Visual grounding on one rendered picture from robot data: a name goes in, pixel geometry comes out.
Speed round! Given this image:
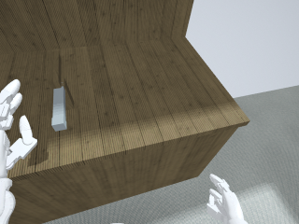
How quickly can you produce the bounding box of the counter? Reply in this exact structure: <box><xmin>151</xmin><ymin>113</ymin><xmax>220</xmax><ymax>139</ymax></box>
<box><xmin>0</xmin><ymin>0</ymin><xmax>250</xmax><ymax>224</ymax></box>

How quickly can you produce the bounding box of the robot left forearm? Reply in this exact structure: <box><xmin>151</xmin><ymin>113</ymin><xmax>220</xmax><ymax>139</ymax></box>
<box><xmin>0</xmin><ymin>177</ymin><xmax>16</xmax><ymax>224</ymax></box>

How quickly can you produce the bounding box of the tap lever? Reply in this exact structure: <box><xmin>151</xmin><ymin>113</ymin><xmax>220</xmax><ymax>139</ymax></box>
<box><xmin>51</xmin><ymin>82</ymin><xmax>67</xmax><ymax>132</ymax></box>

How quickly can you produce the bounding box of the robot right hand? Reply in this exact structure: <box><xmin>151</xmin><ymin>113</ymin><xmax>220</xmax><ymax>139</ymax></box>
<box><xmin>206</xmin><ymin>174</ymin><xmax>244</xmax><ymax>224</ymax></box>

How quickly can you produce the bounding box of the robot left hand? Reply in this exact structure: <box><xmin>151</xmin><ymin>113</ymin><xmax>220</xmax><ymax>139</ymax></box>
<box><xmin>0</xmin><ymin>79</ymin><xmax>37</xmax><ymax>178</ymax></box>

